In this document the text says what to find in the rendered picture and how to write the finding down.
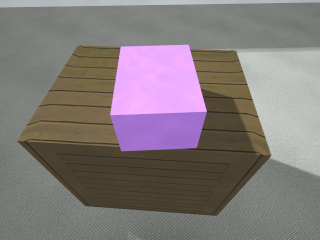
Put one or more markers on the pedestal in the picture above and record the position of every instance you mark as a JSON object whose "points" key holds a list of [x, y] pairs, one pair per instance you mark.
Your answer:
{"points": [[72, 135]]}

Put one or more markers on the carton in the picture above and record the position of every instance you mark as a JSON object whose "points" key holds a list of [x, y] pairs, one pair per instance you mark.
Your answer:
{"points": [[157, 100]]}

